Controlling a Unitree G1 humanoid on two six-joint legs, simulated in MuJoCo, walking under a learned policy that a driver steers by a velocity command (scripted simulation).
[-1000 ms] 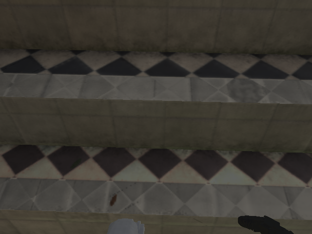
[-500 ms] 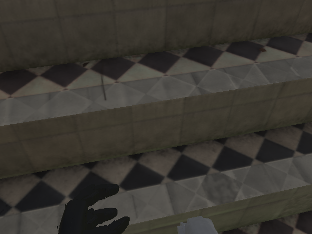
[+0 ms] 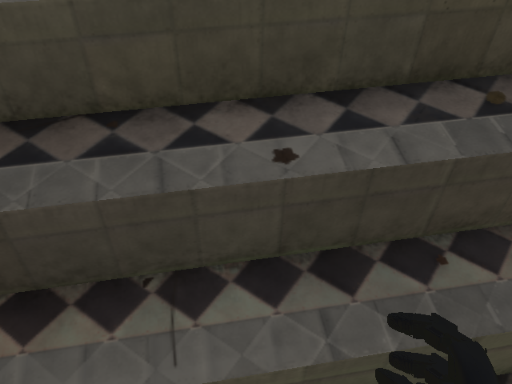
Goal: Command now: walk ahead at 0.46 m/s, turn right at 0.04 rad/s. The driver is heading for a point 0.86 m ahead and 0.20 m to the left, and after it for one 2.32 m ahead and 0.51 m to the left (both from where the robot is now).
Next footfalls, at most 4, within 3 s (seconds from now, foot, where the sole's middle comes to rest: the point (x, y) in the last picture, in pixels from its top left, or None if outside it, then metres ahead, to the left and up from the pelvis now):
0.26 left None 0.25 0.15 -0.53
0.74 right None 0.05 -0.12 -0.76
1.12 left None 0.01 0.09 -0.76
2.62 right None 0.31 -0.18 -0.54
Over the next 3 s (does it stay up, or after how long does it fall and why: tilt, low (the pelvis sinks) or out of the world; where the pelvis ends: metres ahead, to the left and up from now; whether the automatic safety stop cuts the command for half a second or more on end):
stays up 0.28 -0.10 0.24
